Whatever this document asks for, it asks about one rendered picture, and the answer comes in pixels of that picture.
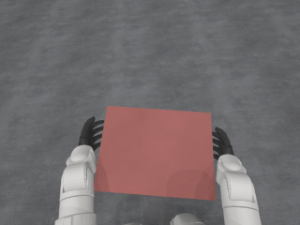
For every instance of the robot left forearm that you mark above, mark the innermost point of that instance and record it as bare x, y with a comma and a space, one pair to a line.
77, 190

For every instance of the robot right forearm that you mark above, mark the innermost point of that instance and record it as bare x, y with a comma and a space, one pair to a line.
238, 197

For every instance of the right robot thigh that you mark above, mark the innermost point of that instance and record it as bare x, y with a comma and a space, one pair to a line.
185, 219

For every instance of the robot left hand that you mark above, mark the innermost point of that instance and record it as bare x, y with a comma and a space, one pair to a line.
88, 132

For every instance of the robot right hand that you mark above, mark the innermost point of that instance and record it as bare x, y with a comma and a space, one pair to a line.
223, 142

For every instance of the carton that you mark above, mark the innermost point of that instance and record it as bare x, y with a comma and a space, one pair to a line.
154, 152

